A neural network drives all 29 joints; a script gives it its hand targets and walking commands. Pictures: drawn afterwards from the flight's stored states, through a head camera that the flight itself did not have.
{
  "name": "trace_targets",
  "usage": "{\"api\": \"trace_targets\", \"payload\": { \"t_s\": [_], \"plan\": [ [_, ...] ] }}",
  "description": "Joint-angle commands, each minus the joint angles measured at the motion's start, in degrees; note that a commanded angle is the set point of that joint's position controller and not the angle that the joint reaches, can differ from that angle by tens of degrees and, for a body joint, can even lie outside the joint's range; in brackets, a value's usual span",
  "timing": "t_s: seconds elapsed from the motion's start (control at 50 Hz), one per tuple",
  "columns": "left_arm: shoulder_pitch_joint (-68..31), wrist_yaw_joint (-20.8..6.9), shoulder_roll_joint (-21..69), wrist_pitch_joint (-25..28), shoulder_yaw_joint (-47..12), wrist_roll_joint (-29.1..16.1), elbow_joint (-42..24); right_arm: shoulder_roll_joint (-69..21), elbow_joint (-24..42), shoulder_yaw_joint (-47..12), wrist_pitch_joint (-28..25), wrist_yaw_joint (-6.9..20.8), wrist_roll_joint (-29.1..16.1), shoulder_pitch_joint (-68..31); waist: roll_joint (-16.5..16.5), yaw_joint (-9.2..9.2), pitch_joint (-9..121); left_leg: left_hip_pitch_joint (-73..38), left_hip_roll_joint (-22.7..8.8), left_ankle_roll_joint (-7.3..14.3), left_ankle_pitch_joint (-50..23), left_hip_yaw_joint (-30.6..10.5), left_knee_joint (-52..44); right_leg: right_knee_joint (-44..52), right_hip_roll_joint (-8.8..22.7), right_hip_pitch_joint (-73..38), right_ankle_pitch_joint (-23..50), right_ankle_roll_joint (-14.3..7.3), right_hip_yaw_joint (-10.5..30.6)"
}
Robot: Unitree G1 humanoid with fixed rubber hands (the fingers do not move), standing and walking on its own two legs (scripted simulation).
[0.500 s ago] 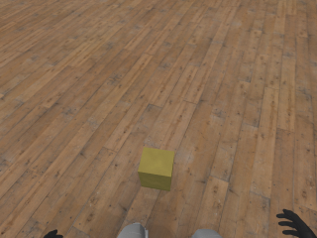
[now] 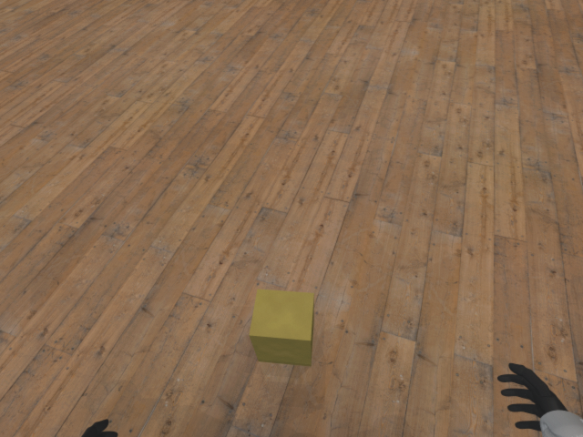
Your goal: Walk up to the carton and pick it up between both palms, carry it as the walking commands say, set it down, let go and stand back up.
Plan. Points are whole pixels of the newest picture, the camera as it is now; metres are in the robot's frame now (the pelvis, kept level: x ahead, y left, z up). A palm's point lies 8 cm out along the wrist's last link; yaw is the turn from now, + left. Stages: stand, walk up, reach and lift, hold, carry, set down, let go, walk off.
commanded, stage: walk up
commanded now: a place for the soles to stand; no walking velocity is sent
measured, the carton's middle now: (285, 328) +0.51 +0.08 -0.65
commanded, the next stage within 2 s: none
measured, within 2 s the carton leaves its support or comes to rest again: neither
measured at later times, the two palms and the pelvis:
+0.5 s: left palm (6, 417) +0.17 +0.45 -0.09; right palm out of the picture +0.07 -0.22 -0.10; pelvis +0.05 +0.12 -0.01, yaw -7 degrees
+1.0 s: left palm (64, 334) +0.29 +0.41 -0.09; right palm (467, 416) +0.15 -0.20 -0.08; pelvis +0.09 +0.14 +0.00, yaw -11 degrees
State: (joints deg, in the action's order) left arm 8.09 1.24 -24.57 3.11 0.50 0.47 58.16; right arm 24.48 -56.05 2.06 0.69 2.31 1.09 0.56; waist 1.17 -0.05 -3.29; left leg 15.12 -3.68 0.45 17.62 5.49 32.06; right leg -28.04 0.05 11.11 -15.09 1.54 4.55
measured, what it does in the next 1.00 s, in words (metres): steps to the left: left foot, then right foot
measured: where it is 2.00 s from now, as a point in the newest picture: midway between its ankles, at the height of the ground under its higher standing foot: outside the picture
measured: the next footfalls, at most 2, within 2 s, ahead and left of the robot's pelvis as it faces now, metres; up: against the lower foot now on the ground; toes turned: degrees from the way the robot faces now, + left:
left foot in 0.26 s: +0.12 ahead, +0.28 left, +0.00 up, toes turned +2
right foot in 0.54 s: +0.15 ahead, +0.02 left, +0.00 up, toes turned -6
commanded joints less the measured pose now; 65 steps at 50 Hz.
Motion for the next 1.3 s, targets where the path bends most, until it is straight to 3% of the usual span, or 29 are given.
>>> {"api": "trace_targets", "payload": {
  "t_s": [0.0, 0.02, 0.06, 0.1, 0.16, 0.2, 0.22, 0.24, 0.26, 0.28, 0.3, 0.36, 0.44, 0.5, 0.52, 0.54, 0.56, 0.58, 0.6, 0.64, 0.66, 0.68, 0.7, 0.8, 1.06, 1.08, 1.16, 1.2, 1.28],
  "plan": [
    [16.49, 3.06, -23.99, 1.64, 7.62, 0.88, -0.63, 9.91, 11.36, 3.92, 1.85, 2.43, 2.87, -7.99, -8.82, -5.66, -0.26, 24.34, -0.18, 1.13, 12.80, -9.11, 19.01, 13.07, 18.98, -12.14, -11.56, -14.74, 29.15],
    [13.56, 3.55, -23.16, 2.17, 7.68, 0.50, -3.08, 10.24, 11.75, 4.28, 2.31, 2.85, 2.86, -6.02, -6.25, -3.87, -0.58, 27.45, -2.65, 0.98, 9.15, -13.55, 23.55, 11.95, 21.93, -12.07, -5.34, -16.30, 28.96],
    [10.06, 3.83, -19.94, 2.65, 7.45, 0.49, -6.39, 11.30, 12.40, 5.34, 2.51, 3.34, 2.78, -2.33, -3.07, -1.17, 0.23, 23.64, -3.92, 0.36, 6.24, -14.03, 24.72, 9.00, 18.81, -7.84, 3.29, -14.83, 21.68],
    [11.03, 3.77, -19.62, 2.91, 7.49, 1.27, -8.18, 10.58, 13.83, 5.88, 2.79, 4.11, 2.71, -1.13, -6.51, -1.00, 1.15, 17.22, -2.26, -0.34, 8.42, -10.81, 21.25, 6.37, 15.49, -1.69, 10.01, -14.01, 15.27],
    [12.64, 3.92, -21.31, 2.81, 8.02, 1.96, -11.06, 10.76, 16.77, 6.99, 3.29, 4.71, 2.42, -1.18, -10.85, -0.98, 1.24, 11.30, -0.61, -0.17, 8.70, -8.02, 16.65, 4.08, 14.04, 4.88, 6.20, -13.53, 14.00],
    [10.11, 3.91, -21.97, 2.34, 8.05, 2.17, -12.88, 11.11, 16.31, 7.92, 3.14, 4.65, 2.34, 5.56, -12.46, 2.90, 2.69, 1.50, 1.37, 0.61, 6.67, -4.68, 10.53, 0.72, 11.96, 11.25, 2.80, -11.57, 11.46],
    [9.38, 3.90, -20.18, 1.93, 7.25, 2.29, -13.46, 11.68, 14.77, 8.60, 2.89, 4.36, 2.62, 11.46, -8.94, 5.98, 4.11, -8.61, 3.26, 1.23, 5.53, -3.22, 5.03, -5.56, 9.06, 17.54, 0.70, -9.46, 7.28],
    [11.88, 4.30, -15.20, 1.79, 5.41, 2.46, -13.64, 13.87, 13.22, 9.43, 2.40, 3.68, 3.35, 17.77, 1.73, 8.70, 6.23, -17.24, 4.16, 1.97, 8.36, -5.32, -0.62, -18.71, 3.46, 23.45, -4.19, -7.26, 2.59],
    [11.40, 4.76, -9.90, 1.84, 4.17, 1.72, -15.89, 21.01, 15.34, 10.22, 1.81, 2.89, 3.61, 19.04, 22.01, 9.27, 3.88, -16.73, -14.03, 7.91, 23.88, -36.03, -17.45, -34.55, -5.99, 37.66, -21.21, -3.37, -4.39],
    [10.16, 5.39, -14.44, 1.31, 5.20, 1.16, -14.37, 20.03, 16.67, 9.52, 1.47, 2.62, 2.51, 15.75, 9.62, 7.43, 2.72, -7.09, -17.68, 13.07, 26.87, -38.56, -19.57, -40.77, -1.53, 32.70, -18.85, -3.73, 1.16],
    [11.27, 4.62, -16.13, 1.41, 5.10, 0.23, -13.96, 18.04, 17.78, 8.49, 1.27, 2.16, 1.66, 13.03, 5.35, 5.25, 0.12, -2.44, -16.95, 14.49, 27.12, -37.01, -18.75, -42.19, 0.00, 30.28, -15.49, -3.71, 1.28],
    [16.62, 2.00, -15.75, 1.62, 5.53, 0.48, -11.28, 15.62, 17.72, 6.98, -0.19, 0.81, 0.92, 11.68, 6.30, 1.59, -2.24, 0.99, -11.78, 13.21, 20.09, -25.55, -14.97, -31.54, 2.30, 23.04, -11.12, -2.39, -1.28],
    [12.81, -0.31, -11.90, 1.23, 4.93, 0.88, -13.02, 13.98, 17.07, 5.71, -1.91, -0.17, 0.35, 13.38, 6.14, 0.65, -1.74, 4.86, -13.29, 13.36, -0.30, -19.01, -11.81, -18.67, 1.13, 11.67, -8.82, -2.48, -3.64],
    [13.18, -0.53, -10.80, 1.06, 5.34, 0.79, -12.64, 11.94, 16.91, 3.99, -2.22, -0.55, -0.67, 11.93, 4.33, -1.97, 2.41, 9.08, -10.74, 9.29, -7.87, -13.21, -4.10, -5.12, -1.37, -3.31, -1.84, -4.53, -4.38],
    [12.68, -0.32, -11.61, 1.05, 5.51, 0.93, -13.20, 9.91, 16.52, 2.94, -2.38, -0.80, -0.88, 13.23, 2.49, -2.54, 3.06, 10.74, -9.16, 6.64, -7.03, -11.36, -1.12, -0.62, 0.21, -7.02, 0.04, -5.84, -1.05],
    [11.07, -0.19, -13.93, 1.34, 5.76, 1.39, -14.14, 7.46, 16.48, 2.04, -2.56, -0.95, -1.05, 15.19, -5.24, -1.81, 4.24, 14.50, -4.94, 3.00, -2.71, -8.26, 4.84, 4.24, 8.85, -8.81, 1.01, -8.88, 12.98],
    [7.79, -0.50, -15.70, 1.74, 5.52, 1.07, -15.07, 8.00, 15.23, 2.23, -2.10, -1.36, -1.18, 15.94, -6.87, -0.17, 4.38, 9.49, 0.60, 1.41, 11.25, -4.13, 10.39, 7.78, 17.86, -0.83, -0.39, -15.30, 24.18],
    [6.84, -0.82, -15.35, 1.46, 5.18, 0.76, -14.87, 10.12, 13.89, 3.01, -1.89, -2.08, -1.46, 15.67, -5.11, -0.06, 3.89, 5.40, 1.40, 2.32, 16.64, -5.73, 11.90, 6.03, 17.77, 3.21, 2.44, -18.01, 22.24],
    [5.37, -0.73, -14.25, 1.25, 4.41, 0.27, -14.71, 9.53, 12.70, 2.91, -2.24, -2.33, -1.43, 17.08, -5.64, 0.95, 3.75, 2.76, 1.37, 2.73, 12.27, -5.64, 7.91, 3.98, 16.00, 4.79, 6.75, -17.06, 18.76],
    [1.19, -0.97, -11.17, 0.41, 3.05, -0.39, -14.29, 10.46, 10.47, 2.80, -3.45, -2.72, -0.79, 18.07, -4.56, 2.66, 2.51, -2.93, -1.74, 3.63, 2.75, -9.43, -4.35, -0.67, 9.57, 9.79, 9.14, -10.13, 9.86],
    [1.28, -1.32, -9.49, 0.00, 2.55, -0.63, -13.93, 12.94, 10.27, 2.96, -4.34, -2.79, -0.34, 16.71, -0.99, 1.56, 1.96, -1.93, -7.05, 5.17, 0.04, -16.88, -9.23, -5.84, 4.57, 9.77, 11.02, -6.69, 4.86],
    [1.14, -1.44, -9.48, -0.29, 2.59, -0.94, -13.04, 14.01, 10.12, 2.95, -4.80, -2.68, -0.61, 14.32, 0.03, 0.19, 0.89, -1.58, -10.54, 6.29, -8.81, -18.93, -9.93, -7.98, 1.73, 8.51, 9.64, -5.14, 1.37],
    [0.75, -1.35, -9.59, -0.46, 2.74, -1.07, -12.19, 13.67, 9.64, 2.75, -4.79, -2.60, -0.93, 13.14, -0.60, -0.29, 1.15, -2.29, -10.92, 6.17, -17.97, -16.17, -8.59, -6.22, 1.86, 6.44, 8.02, -4.88, 0.42],
    [-2.05, -1.40, -9.27, -0.70, 2.33, -0.79, -9.36, 10.97, 7.24, 2.26, -3.94, -3.06, -1.47, 9.60, 2.56, 0.53, 5.79, -7.14, -5.56, 1.02, -27.21, -6.22, -6.19, -3.77, 3.59, -0.17, 23.93, -6.74, 1.27],
    [-6.02, -1.34, -7.94, -1.59, 1.33, -0.14, -2.83, 9.62, 1.90, 1.36, -2.75, -2.41, -1.10, 1.02, -0.16, 0.22, 4.04, -10.00, -5.33, 2.22, -7.45, -4.87, -14.59, 3.97, 3.89, -0.63, 16.77, -5.24, 3.18],
    [-1.06, 0.33, -12.44, -0.53, 2.70, -0.03, -2.33, 12.55, 4.06, 3.15, -1.01, -1.57, 0.82, -0.04, 3.15, -0.55, 2.66, -7.55, -3.29, 2.91, -1.36, -2.79, -10.59, 4.15, 5.67, -0.79, 15.13, -5.78, 4.77],
    [3.69, 2.13, -16.30, 0.66, 4.09, 1.03, -2.61, 8.39, 6.14, 2.93, 1.03, 0.14, 0.96, 0.83, -7.34, -1.79, 2.02, 5.37, 1.96, 1.49, 11.92, -8.19, 8.13, 12.79, 17.26, -3.74, 3.94, -16.14, 25.65],
    [1.32, 2.31, -14.92, 1.15, 4.02, 1.22, -4.60, 8.63, 6.19, 3.10, 1.39, 0.49, 0.71, 3.53, -6.39, -0.46, 3.01, 7.22, 0.87, 1.66, 12.33, -12.84, 15.13, 11.40, 18.60, -3.42, 8.32, -17.47, 23.72],
    [-4.57, 0.53, -12.80, 0.42, 2.80, 1.60, -6.45, 7.94, 2.87, 3.35, 0.35, -0.03, 0.25, 9.56, -7.43, 3.45, 5.49, -8.54, 3.08, 1.65, 3.71, -7.12, -6.26, 6.34, 10.08, 6.73, 4.42, -10.02, 9.43]
  ]
}}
